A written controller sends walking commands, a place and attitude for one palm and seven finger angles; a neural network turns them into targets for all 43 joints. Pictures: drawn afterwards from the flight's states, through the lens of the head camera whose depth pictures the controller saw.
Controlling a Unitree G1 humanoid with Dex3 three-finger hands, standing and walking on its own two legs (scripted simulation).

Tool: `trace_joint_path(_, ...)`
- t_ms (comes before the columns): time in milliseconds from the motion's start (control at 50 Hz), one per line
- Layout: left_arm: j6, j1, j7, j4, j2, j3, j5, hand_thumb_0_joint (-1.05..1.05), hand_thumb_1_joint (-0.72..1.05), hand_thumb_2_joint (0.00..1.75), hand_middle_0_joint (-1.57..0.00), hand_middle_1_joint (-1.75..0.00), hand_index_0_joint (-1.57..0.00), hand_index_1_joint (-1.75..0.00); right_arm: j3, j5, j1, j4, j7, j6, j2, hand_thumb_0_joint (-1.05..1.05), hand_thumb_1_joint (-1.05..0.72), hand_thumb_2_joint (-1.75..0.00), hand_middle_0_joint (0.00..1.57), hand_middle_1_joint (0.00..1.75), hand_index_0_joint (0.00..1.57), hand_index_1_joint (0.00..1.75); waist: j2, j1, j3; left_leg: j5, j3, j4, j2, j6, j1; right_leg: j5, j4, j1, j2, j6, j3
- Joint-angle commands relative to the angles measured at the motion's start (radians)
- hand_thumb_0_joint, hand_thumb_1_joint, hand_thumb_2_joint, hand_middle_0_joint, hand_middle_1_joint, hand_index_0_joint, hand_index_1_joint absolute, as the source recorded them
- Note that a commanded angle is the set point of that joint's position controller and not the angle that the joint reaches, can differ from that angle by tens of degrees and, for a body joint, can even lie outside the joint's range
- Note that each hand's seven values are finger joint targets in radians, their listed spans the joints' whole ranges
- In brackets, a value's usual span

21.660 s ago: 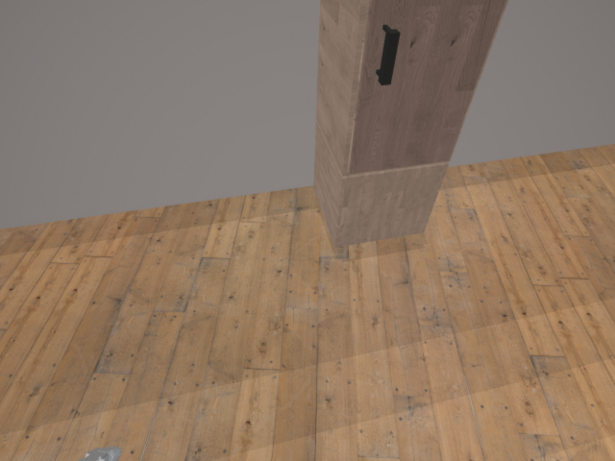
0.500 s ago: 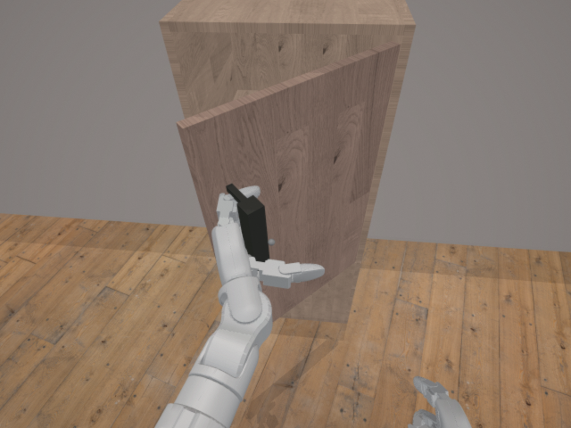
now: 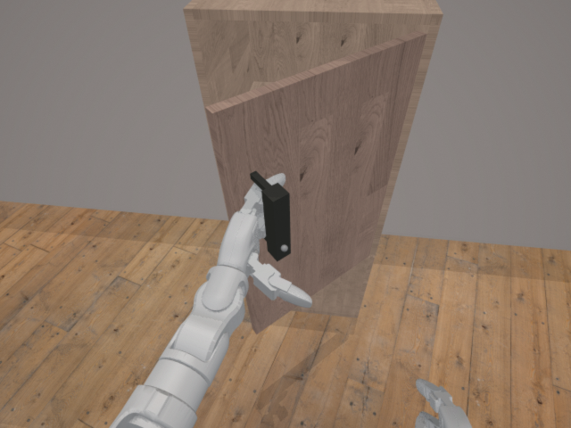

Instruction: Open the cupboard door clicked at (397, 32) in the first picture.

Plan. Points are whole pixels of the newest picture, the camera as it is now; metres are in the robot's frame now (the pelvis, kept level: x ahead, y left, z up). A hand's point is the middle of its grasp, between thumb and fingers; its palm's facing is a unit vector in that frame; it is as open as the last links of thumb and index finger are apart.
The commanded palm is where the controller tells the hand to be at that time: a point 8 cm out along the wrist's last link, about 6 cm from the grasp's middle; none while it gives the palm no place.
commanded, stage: slide the hand sideways off the handle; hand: left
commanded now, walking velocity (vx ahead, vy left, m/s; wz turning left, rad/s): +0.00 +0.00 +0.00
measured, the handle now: (268, 215) +0.39 +0.05 +0.10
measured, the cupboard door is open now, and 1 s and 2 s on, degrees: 44 46 46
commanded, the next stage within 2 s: draw the hand back to the body in 0.96 s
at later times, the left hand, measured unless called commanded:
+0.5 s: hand (268, 270) +0.30 +0.05 +0.10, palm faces -0.13 -0.99 -0.02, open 16.2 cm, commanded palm +0.27 +0.11 +0.10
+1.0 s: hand (218, 297) +0.26 +0.11 +0.09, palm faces -0.06 -1.00 -0.05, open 16.3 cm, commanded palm +0.24 +0.15 +0.10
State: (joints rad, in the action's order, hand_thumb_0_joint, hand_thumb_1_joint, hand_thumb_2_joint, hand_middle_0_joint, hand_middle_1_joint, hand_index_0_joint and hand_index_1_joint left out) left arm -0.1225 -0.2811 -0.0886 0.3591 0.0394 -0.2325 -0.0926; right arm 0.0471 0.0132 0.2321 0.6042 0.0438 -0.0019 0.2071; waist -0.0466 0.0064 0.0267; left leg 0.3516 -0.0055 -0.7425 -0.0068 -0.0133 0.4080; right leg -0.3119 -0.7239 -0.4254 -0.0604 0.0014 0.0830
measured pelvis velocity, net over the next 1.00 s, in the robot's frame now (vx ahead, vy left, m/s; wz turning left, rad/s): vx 0.04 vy -0.03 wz -0.01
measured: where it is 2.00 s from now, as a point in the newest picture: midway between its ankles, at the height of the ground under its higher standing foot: outside the picture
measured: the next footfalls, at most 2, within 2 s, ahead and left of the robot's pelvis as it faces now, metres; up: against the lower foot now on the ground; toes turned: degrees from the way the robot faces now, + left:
none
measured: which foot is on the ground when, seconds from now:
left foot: down 0.00-1.00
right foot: down 0.00-1.00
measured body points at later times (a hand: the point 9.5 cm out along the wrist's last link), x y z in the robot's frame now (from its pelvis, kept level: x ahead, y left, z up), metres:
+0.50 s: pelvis +0.03 -0.02 +0.01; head +0.03 -0.04 +0.46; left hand +0.30 +0.10 +0.10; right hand +0.21 -0.24 -0.07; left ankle +0.02 +0.11 -0.71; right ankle +0.04 -0.13 -0.71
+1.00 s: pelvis +0.04 -0.03 +0.00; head +0.05 -0.05 +0.45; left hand +0.26 +0.16 +0.10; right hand +0.22 -0.25 -0.08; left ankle +0.03 +0.11 -0.71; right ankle +0.04 -0.13 -0.71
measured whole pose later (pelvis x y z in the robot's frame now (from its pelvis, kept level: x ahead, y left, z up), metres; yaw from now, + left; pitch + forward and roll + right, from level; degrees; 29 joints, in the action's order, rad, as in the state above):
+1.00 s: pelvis +0.04 -0.03 +0.00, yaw +0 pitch +3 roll +0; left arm -0.15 0.40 0.16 -0.22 0.16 0.01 -0.18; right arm 0.04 0.01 0.26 0.51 0.04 -0.15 0.24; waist -0.05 0.02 0.05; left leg 0.42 0.01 -0.74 0.03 0.02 0.37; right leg -0.39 -0.74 -0.40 -0.02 -0.03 0.10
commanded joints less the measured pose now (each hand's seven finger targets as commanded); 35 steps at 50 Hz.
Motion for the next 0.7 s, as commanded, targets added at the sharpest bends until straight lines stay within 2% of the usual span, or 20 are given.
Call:
trace_joint_path(0, -0.05, -0.297, 0.0, -0.269, -0.15, -0.01, -0.017, 0.0, -0.5, 0.3, -0.15, -0.3, -0.15, -0.3, -0.035, 0.005, -0.11, -0.173, -0.01, -0.096, 0.09, 0.0, -0.9, -0.9, 0.2, 0.3, 0.2, 0.3, 0.128, -0.02, 0.199, -0.021, 0.06, 0.193, 0.004, 0.01, -0.08, 0.014, 0.113, 0.044, 0.065, -0.036, 0.007)
trace_joint_path(20, -0.059, -0.243, -0.012, -0.282, -0.128, -0.002, 0.002, 0.0, -0.5, 0.3, -0.15, -0.3, -0.15, -0.3, -0.038, 0.001, -0.108, -0.179, -0.019, -0.099, 0.091, 0.0, -0.9, -0.9, 0.2, 0.3, 0.2, 0.3, 0.124, -0.005, 0.203, -0.044, 0.055, 0.192, 0.005, 0.01, -0.077, 0.025, 0.111, 0.056, 0.065, -0.038, 0.004)
trace_joint_path(60, -0.076, -0.207, -0.024, -0.329, -0.115, -0.007, 0.033, 0.0, -0.5, 0.3, -0.15, -0.3, -0.15, -0.3, -0.041, -0.002, -0.104, -0.19, -0.031, -0.102, 0.089, 0.0, -0.9, -0.9, 0.2, 0.3, 0.2, 0.3, 0.135, -0.006, 0.2, -0.063, 0.044, 0.186, 0.009, 0.007, -0.077, 0.039, 0.112, 0.063, 0.063, -0.037, -0.002)
trace_joint_path(80, -0.079, -0.195, -0.026, -0.345, -0.094, 0.005, 0.042, 0.0, -0.5, 0.3, -0.15, -0.3, -0.15, -0.3, -0.042, -0.004, -0.105, -0.193, -0.034, -0.102, 0.09, 0.0, -0.9, -0.9, 0.2, 0.3, 0.2, 0.3, 0.127, -0.005, 0.198, -0.056, 0.035, 0.183, 0.008, 0.004, -0.075, 0.033, 0.119, 0.064, 0.062, -0.036, -0.01)
trace_joint_path(120, -0.083, -0.14, -0.025, -0.386, -0.025, 0.056, 0.054, 0.0, -0.5, 0.3, -0.15, -0.3, -0.15, -0.3, -0.043, -0.006, -0.111, -0.201, -0.034, -0.099, 0.094, 0.0, -0.9, -0.9, 0.2, 0.3, 0.2, 0.3, 0.117, 0.014, 0.198, -0.06, 0.025, 0.187, 0.005, 0.004, -0.067, 0.033, 0.127, 0.096, 0.06, -0.04, -0.021)
trace_joint_path(140, -0.081, -0.103, -0.021, -0.409, -0.029, 0.054, 0.058, 0.0, -0.5, 0.3, -0.15, -0.3, -0.15, -0.3, -0.041, -0.006, -0.119, -0.212, -0.035, -0.096, 0.087, 0.0, -0.9, -0.9, 0.2, 0.3, 0.2, 0.3, 0.093, 0.021, 0.197, -0.068, 0.016, 0.19, 0.005, 0.004, -0.07, 0.042, 0.13, 0.107, 0.058, -0.041, -0.027)
trace_joint_path(160, -0.078, -0.081, -0.017, -0.433, -0.03, 0.052, 0.057, 0.0, -0.5, 0.3, -0.15, -0.3, -0.15, -0.3, -0.038, -0.006, -0.123, -0.216, -0.035, -0.095, 0.083, 0.0, -0.9, -0.9, 0.2, 0.3, 0.2, 0.3, 0.079, 0.022, 0.194, -0.071, 0.012, 0.192, 0.004, 0.004, -0.075, 0.049, 0.133, 0.113, 0.058, -0.041, -0.026)
trace_joint_path(220, -0.059, 0.013, -0.006, -0.482, 0.011, 0.09, 0.05, 0.0, -0.5, 0.3, -0.15, -0.3, -0.15, -0.3, -0.036, -0.005, -0.134, -0.227, -0.03, -0.086, 0.084, 0.0, -0.9, -0.9, 0.2, 0.3, 0.2, 0.3, 0.107, 0.032, 0.174, -0.079, 0.001, 0.194, 0.002, -0.001, -0.069, 0.064, 0.156, 0.143, 0.058, -0.037, -0.036)
trace_joint_path(280, -0.045, 0.052, 0.012, -0.553, 0.028, 0.102, 0.033, 0.0, -0.5, 0.3, -0.15, -0.3, -0.15, -0.3, -0.033, -0.004, -0.143, -0.234, -0.022, -0.086, 0.081, 0.0, -0.9, -0.9, 0.2, 0.3, 0.2, 0.3, 0.105, 0.02, 0.156, -0.078, -0.008, 0.189, -0.003, -0.003, -0.074, 0.077, 0.174, 0.151, 0.054, -0.029, -0.048)
trace_joint_path(380, -0.035, 0.172, 0.046, -0.639, 0.042, 0.116, 0.013, 0.0, -0.5, 0.3, -0.15, -0.3, -0.15, -0.3, -0.032, -0.007, -0.135, -0.238, -0.016, -0.097, 0.079, 0.0, -0.9, -0.9, 0.2, 0.3, 0.2, 0.3, 0.087, 0.017, 0.169, -0.142, -0.01, 0.171, -0.009, -0.002, -0.093, 0.177, 0.163, 0.173, 0.053, -0.025, -0.048)
trace_joint_path(400, -0.034, 0.21, 0.05, -0.636, 0.067, 0.145, 0.01, 0.0, -0.5, 0.3, -0.15, -0.3, -0.15, -0.3, -0.034, -0.008, -0.128, -0.236, -0.015, -0.098, 0.082, 0.0, -0.9, -0.9, 0.2, 0.3, 0.2, 0.3, 0.117, 0.019, 0.177, -0.15, -0.01, 0.167, -0.009, -0.002, -0.091, 0.189, 0.162, 0.18, 0.054, -0.024, -0.048)
trace_joint_path(440, -0.035, 0.268, 0.068, -0.664, 0.068, 0.147, 0.003, 0.0, -0.5, 0.3, -0.15, -0.3, -0.15, -0.3, -0.034, -0.008, -0.129, -0.241, -0.014, -0.103, 0.08, 0.0, -0.9, -0.9, 0.2, 0.3, 0.2, 0.3, 0.094, 0.02, 0.173, -0.176, -0.012, 0.16, -0.012, -0.004, -0.093, 0.232, 0.158, 0.186, 0.051, -0.022, -0.053)
trace_joint_path(480, -0.041, 0.312, 0.084, -0.706, 0.079, 0.156, 0.0, 0.0, -0.5, 0.3, -0.15, -0.3, -0.15, -0.3, -0.037, -0.009, -0.122, -0.246, -0.014, -0.108, 0.081, 0.0, -0.9, -0.9, 0.2, 0.3, 0.2, 0.3, 0.108, 0.018, 0.193, -0.209, -0.013, 0.151, -0.013, -0.004, -0.1, 0.286, 0.144, 0.199, 0.051, -0.02, -0.05)
trace_joint_path(520, -0.039, 0.376, 0.101, -0.713, 0.106, 0.181, -0.006, 0.0, -0.5, 0.3, -0.15, -0.3, -0.15, -0.3, -0.036, -0.009, -0.118, -0.249, -0.012, -0.111, 0.085, 0.0, -0.9, -0.9, 0.2, 0.3, 0.2, 0.3, 0.108, 0.022, 0.171, -0.219, -0.012, 0.144, -0.013, -0.004, -0.086, 0.309, 0.139, 0.198, 0.051, -0.019, -0.052)
trace_joint_path(560, -0.044, 0.4, 0.116, -0.737, 0.12, 0.198, -0.01, 0.0, -0.5, 0.3, -0.15, -0.3, -0.15, -0.3, -0.037, -0.008, -0.116, -0.253, -0.01, -0.116, 0.086, 0.0, -0.9, -0.9, 0.2, 0.3, 0.2, 0.3, 0.096, 0.02, 0.166, -0.22, -0.011, 0.136, -0.014, -0.003, -0.081, 0.32, 0.13, 0.189, 0.049, -0.017, -0.055)
trace_joint_path(580, -0.043, 0.405, 0.125, -0.745, 0.107, 0.186, -0.014, 0.0, -0.5, 0.3, -0.15, -0.3, -0.15, -0.3, -0.035, -0.008, -0.117, -0.256, -0.009, -0.118, 0.085, 0.0, -0.9, -0.9, 0.2, 0.3, 0.2, 0.3, 0.089, 0.015, 0.156, -0.218, -0.012, 0.132, -0.015, -0.005, -0.081, 0.32, 0.131, 0.18, 0.049, -0.014, -0.054)
trace_joint_path(600, -0.046, 0.401, 0.133, -0.756, 0.117, 0.193, -0.019, 0.0, -0.5, 0.3, -0.15, -0.3, -0.15, -0.3, -0.036, -0.007, -0.113, -0.257, -0.007, -0.123, 0.087, 0.0, -0.9, -0.9, 0.2, 0.3, 0.2, 0.3, 0.099, 0.009, 0.153, -0.211, -0.009, 0.128, -0.015, -0.004, -0.075, 0.313, 0.131, 0.174, 0.049, -0.012, -0.056)
trace_joint_path(620, -0.048, 0.414, 0.14, -0.754, 0.13, 0.207, -0.024, 0.0, -0.5, 0.3, -0.15, -0.3, -0.15, -0.3, -0.036, -0.006, -0.114, -0.254, -0.004, -0.126, 0.089, 0.0, -0.9, -0.9, 0.2, 0.3, 0.2, 0.3, 0.081, 0.011, 0.145, -0.203, -0.01, 0.124, -0.017, -0.004, -0.071, 0.297, 0.134, 0.17, 0.049, -0.013, -0.059)
trace_joint_path(640, -0.052, 0.415, 0.146, -0.756, 0.141, 0.217, -0.027, 0.0, -0.5, 0.3, -0.15, -0.3, -0.15, -0.3, -0.035, -0.007, -0.112, -0.256, -0.001, -0.131, 0.09, 0.0, -0.9, -0.9, 0.2, 0.3, 0.2, 0.3, 0.099, 0.01, 0.148, -0.199, -0.006, 0.122, -0.017, -0.004, -0.064, 0.289, 0.131, 0.169, 0.047, -0.011, -0.061)
trace_joint_path(680, -0.062, 0.439, 0.16, -0.775, 0.154, 0.24, -0.039, 0.0, -0.5, 0.3, -0.15, -0.3, -0.15, -0.3, -0.038, -0.007, -0.104, -0.255, 0.002, -0.143, 0.091, 0.0, -0.9, -0.9, 0.2, 0.3, 0.2, 0.3, 0.097, 0.014, 0.181, -0.217, -0.004, 0.111, -0.018, -0.004, -0.069, 0.315, 0.119, 0.181, 0.047, -0.011, -0.061)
